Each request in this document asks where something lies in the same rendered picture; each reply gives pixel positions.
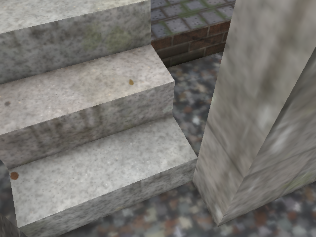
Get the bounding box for stairs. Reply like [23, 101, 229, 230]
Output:
[0, 0, 198, 237]

